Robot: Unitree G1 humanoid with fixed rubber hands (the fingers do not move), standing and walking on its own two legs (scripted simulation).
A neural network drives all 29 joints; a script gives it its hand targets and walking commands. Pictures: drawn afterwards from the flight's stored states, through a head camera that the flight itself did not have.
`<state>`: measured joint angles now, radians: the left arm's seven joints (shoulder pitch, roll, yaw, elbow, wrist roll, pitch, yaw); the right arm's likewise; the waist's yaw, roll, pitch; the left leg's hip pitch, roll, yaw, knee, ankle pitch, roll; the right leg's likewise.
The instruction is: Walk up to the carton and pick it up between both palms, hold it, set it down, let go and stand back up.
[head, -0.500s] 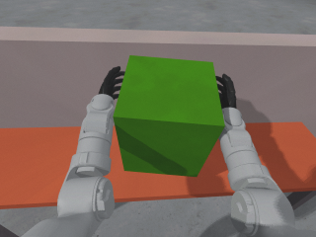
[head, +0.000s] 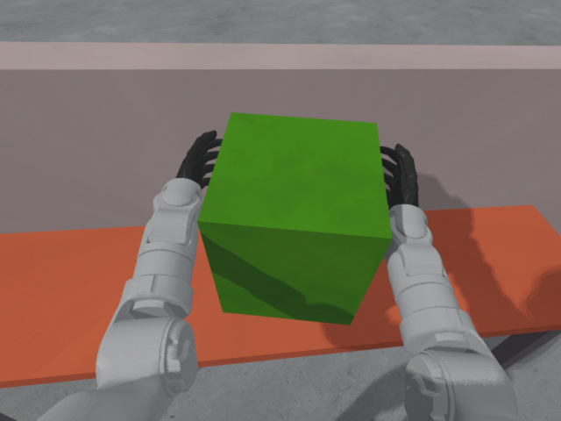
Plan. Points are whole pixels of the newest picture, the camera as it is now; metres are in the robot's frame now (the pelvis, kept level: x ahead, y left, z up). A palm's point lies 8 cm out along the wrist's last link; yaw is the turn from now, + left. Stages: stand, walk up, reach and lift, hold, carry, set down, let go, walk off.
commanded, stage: set down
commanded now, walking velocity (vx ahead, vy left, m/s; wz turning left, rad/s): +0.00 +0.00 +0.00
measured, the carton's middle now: (293, 224) +0.37 -0.04 +0.08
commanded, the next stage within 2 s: none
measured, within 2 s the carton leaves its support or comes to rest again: rests again in 0.78 s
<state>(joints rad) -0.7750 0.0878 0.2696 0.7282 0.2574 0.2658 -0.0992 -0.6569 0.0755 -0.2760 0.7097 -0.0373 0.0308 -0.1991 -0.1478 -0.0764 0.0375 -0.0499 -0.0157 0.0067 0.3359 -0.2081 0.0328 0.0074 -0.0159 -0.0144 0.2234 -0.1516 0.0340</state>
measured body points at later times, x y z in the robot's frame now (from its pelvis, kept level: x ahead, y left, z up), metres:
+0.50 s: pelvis +0.01 +0.00 +0.00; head +0.02 +0.04 +0.45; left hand +0.46 +0.09 +0.11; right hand +0.37 -0.20 +0.11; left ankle -0.01 +0.09 -0.75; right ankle -0.01 -0.14 -0.75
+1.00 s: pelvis +0.01 +0.01 +0.00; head +0.03 +0.04 +0.45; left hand +0.46 +0.10 +0.09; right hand +0.37 -0.20 +0.09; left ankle -0.01 +0.09 -0.75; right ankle -0.01 -0.13 -0.75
